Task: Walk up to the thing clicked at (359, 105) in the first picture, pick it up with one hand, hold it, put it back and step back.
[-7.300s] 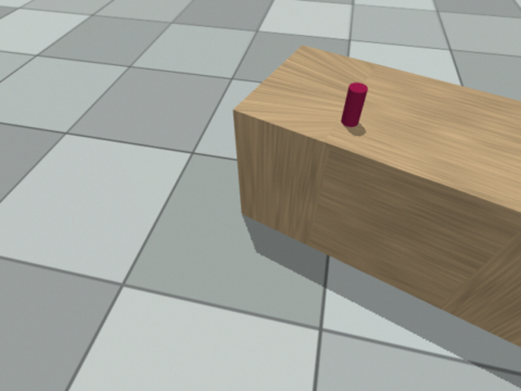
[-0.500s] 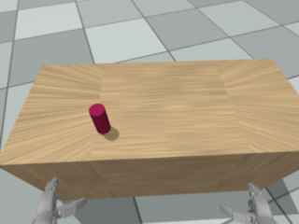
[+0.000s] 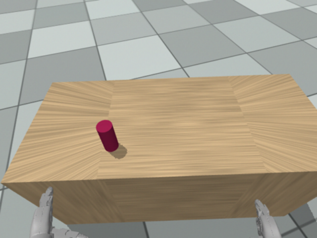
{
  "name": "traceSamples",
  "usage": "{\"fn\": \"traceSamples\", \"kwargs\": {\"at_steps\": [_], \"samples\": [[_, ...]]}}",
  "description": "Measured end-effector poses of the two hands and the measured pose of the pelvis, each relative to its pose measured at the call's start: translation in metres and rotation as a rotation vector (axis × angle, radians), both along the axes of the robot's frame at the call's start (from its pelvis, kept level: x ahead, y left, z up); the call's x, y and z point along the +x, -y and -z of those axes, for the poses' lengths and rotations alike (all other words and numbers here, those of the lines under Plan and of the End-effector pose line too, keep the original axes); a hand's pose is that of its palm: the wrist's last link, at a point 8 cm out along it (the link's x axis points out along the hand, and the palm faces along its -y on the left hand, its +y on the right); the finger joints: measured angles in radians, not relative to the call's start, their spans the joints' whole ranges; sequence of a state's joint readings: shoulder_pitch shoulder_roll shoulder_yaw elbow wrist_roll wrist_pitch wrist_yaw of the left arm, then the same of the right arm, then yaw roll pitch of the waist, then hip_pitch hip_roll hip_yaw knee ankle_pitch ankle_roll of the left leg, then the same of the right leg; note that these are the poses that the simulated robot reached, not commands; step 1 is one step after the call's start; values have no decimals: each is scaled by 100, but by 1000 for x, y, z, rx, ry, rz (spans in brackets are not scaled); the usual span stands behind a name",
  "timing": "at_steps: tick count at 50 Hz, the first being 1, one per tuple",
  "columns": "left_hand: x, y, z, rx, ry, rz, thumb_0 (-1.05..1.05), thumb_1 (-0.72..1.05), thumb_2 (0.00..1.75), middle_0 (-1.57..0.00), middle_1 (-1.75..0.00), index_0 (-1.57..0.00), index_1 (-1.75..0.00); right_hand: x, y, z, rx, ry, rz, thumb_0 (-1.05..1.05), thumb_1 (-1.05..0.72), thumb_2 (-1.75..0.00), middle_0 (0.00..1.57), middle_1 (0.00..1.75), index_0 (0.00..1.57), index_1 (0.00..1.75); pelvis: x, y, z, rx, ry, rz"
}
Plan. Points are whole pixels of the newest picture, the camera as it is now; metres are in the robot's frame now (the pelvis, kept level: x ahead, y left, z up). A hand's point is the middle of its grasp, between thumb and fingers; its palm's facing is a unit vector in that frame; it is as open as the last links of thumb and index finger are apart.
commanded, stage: rise first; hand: left
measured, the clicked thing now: (108, 136) +0.47 +0.22 -0.11
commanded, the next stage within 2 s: go down in 0.52 s
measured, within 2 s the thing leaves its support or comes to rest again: neither
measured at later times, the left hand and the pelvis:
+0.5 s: hand (62, 218) +0.17 +0.26 -0.03, palm faces +0.27 -0.90 -0.33, open 17.5 cm; pelvis -0.01 +0.00 +0.00, yaw +0 degrees
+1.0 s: hand (45, 187) +0.24 +0.31 -0.01, palm faces +0.34 -0.92 -0.19, open 17.5 cm; pelvis -0.02 +0.01 -0.01, yaw +1 degrees
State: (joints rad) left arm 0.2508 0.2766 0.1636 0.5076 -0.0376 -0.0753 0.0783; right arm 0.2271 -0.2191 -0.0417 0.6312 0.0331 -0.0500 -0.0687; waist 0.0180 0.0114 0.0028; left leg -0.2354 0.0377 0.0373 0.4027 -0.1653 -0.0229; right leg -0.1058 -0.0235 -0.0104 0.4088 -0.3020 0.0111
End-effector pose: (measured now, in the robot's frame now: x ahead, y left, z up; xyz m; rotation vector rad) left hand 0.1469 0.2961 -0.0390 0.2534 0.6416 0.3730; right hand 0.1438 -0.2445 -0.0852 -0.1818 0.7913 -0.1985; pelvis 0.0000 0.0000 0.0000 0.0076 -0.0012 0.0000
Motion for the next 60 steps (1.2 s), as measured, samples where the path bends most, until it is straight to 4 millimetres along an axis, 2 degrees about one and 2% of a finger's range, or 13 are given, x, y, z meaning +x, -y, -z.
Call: {"fn": "traceSamples", "kwargs": {"at_steps": [19, 33, 37, 42, 46, 52, 60], "samples": [[-2, 2, -28, 22, 115, 34, -1, -57, 4, -6, -6, -7, -6, -4, 11, -9, -29, 28, 2, -1, 49, -5, 5, 5, 5, 6, -3, 1, -1, 1, 34, -1], [-14, -7, -40, 49, 157, 32, -1, -59, 5, -7, -7, -8, -7, -10, 4, -7, -19, 21, -7, -1, 47, -6, 5, 5, 5, 6, -9, -3, -2, -3, 43, -4], [-12, -8, -39, 6, 201, 2, -1, -60, 4, -7, -7, -8, -8, -8, 2, -6, -22, 28, -22, -1, 47, -6, 5, 5, 5, 6, -11, -4, 0, -7, 31, -11], [6, -17, -39, -2, 252, 15, -1, -60, 4, -7, -8, -8, -8, -2, -1, -12, -35, 62, -38, -1, 47, -6, 5, 5, 5, 6, -13, -4, 3, -10, 19, -20], [30, -37, -42, -17, 329, 8, -1, -60, 5, -7, -9, -8, -9, -2, 3, -11, -49, 60, -25, -1, 48, -5, 5, 5, 5, 6, -15, -4, 7, -13, -3, -23], [64, -68, -48, -48, 425, 44, -1, -57, 6, -5, -9, -7, -9, -11, 11, -11, -85, 52, 1, -1, 48, -6, 5, 5, 5, 6, -17, -7, 15, -19, -44, -18], [96, -88, -44, -125, 491, 108, -1, -58, 6, -5, -8, -6, -7, -22, 5, -2, -101, 34, -5, -1, 47, -6, 5, 5, 5, 6, -20, -16, 26, -31, -108, -4]]}}
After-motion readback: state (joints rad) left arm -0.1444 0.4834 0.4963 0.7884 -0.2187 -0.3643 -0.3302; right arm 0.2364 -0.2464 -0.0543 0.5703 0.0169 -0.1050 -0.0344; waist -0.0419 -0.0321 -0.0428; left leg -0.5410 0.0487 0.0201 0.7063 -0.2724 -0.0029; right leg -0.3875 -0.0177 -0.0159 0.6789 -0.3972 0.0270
